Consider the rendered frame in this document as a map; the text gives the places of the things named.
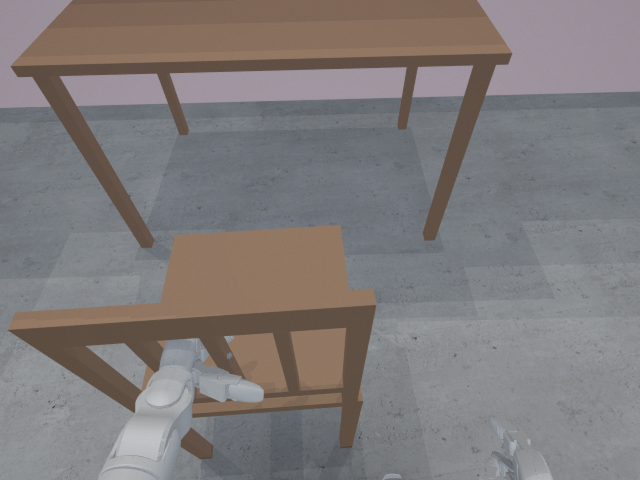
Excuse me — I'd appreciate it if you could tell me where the robot left hand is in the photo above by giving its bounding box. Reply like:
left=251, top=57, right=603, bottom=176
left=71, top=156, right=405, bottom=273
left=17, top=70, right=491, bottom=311
left=159, top=298, right=264, bottom=403

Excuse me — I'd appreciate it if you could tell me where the robot left forearm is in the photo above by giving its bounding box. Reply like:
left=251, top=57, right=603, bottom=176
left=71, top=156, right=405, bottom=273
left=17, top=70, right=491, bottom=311
left=98, top=367, right=195, bottom=480

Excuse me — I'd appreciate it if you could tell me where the table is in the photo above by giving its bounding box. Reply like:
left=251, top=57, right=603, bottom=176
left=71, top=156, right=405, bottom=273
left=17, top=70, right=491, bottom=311
left=11, top=0, right=512, bottom=248

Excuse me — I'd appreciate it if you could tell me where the robot right hand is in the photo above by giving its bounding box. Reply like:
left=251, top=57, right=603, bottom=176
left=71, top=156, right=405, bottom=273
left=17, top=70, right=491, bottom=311
left=479, top=415, right=553, bottom=480

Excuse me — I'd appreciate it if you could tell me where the chair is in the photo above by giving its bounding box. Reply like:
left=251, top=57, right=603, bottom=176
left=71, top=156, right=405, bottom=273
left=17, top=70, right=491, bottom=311
left=7, top=225, right=376, bottom=459

